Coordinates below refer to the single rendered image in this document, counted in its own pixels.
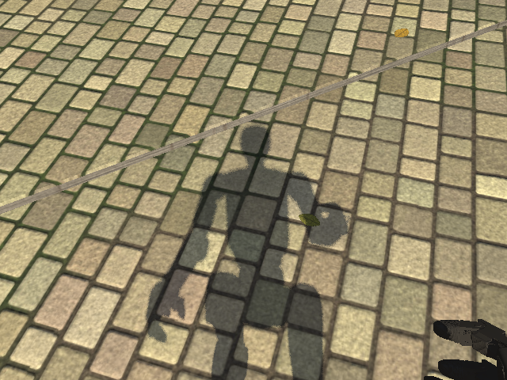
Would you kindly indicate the right robot hand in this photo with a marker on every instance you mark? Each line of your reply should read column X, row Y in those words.
column 485, row 338

